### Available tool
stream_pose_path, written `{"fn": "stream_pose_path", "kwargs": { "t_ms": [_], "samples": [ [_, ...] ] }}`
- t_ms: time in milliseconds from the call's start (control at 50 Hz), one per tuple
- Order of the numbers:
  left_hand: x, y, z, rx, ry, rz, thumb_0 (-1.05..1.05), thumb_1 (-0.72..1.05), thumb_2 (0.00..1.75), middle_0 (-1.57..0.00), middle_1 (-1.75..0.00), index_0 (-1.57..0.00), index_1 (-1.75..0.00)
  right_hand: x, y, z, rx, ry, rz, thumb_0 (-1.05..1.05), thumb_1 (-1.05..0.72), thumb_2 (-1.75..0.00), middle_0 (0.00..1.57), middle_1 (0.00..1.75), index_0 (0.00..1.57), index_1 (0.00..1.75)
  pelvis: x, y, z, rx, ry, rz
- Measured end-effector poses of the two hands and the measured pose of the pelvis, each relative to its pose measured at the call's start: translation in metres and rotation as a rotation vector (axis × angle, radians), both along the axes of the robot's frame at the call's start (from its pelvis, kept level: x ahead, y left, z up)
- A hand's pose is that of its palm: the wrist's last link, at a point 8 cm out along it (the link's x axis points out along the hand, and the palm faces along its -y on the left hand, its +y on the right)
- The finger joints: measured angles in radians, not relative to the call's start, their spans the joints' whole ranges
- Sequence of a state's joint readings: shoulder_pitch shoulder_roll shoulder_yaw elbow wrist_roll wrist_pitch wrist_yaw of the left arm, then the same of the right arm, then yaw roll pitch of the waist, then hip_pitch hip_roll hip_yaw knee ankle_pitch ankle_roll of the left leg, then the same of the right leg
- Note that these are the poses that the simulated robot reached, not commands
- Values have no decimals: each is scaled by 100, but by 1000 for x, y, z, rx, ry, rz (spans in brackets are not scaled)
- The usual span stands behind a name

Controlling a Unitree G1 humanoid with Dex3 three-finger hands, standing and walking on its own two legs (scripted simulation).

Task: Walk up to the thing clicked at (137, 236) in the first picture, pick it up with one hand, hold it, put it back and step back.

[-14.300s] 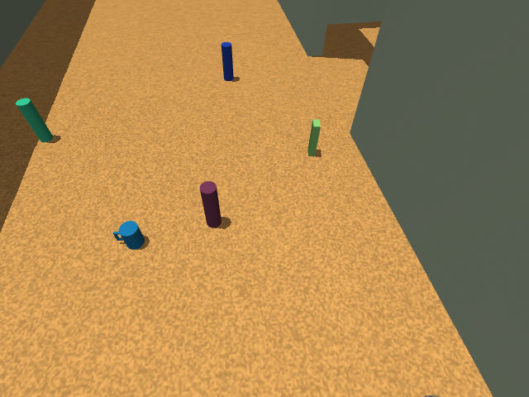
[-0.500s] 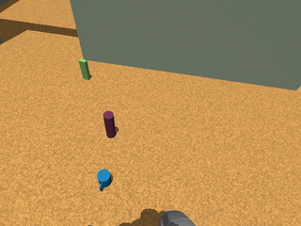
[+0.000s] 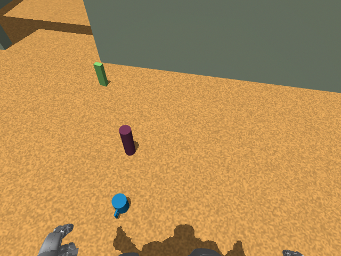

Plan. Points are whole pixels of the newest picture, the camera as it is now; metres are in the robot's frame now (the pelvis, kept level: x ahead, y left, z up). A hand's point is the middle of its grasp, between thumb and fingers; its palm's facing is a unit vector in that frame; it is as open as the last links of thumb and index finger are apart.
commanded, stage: walk up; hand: left
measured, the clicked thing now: (119, 206) +0.40 +0.26 -0.71
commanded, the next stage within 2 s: stand in 1.10 s
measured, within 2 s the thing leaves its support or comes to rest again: neither
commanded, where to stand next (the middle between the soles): +0.05 -0.01 m, yaw +4 degrees
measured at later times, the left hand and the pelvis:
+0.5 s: hand out of the picture +0.10 +0.25 -0.13, palm faces +0.03 -0.94 -0.33, open 7.4 cm; pelvis +0.00 -0.01 +0.02, yaw +1 degrees
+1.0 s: hand out of the picture +0.08 +0.26 -0.14, palm faces +0.04 -0.95 -0.30, open 7.4 cm; pelvis -0.01 +0.01 +0.02, yaw +1 degrees
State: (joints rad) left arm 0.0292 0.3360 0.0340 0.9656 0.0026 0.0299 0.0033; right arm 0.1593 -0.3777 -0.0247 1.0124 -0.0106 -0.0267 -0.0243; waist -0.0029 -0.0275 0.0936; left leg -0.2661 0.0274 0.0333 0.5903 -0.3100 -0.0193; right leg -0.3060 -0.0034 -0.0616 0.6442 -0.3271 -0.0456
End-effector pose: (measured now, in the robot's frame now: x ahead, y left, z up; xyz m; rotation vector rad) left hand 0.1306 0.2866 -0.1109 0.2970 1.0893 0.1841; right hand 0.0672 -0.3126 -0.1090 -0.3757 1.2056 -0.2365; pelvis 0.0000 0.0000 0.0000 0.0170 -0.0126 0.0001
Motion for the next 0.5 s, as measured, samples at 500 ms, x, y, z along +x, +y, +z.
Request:
{"fn": "stream_pose_path", "kwargs": {
  "t_ms": [500],
  "samples": [
    [-37, 4, 14, 4, 96, 65, 1, 90, 90, -20, -30, -21, -30, 22, 13, 4, 76, -1, 38, 0, -90, -90, 20, 30, 21, 30, -4, -7, 17, -17, -11, 16]
  ]
}}
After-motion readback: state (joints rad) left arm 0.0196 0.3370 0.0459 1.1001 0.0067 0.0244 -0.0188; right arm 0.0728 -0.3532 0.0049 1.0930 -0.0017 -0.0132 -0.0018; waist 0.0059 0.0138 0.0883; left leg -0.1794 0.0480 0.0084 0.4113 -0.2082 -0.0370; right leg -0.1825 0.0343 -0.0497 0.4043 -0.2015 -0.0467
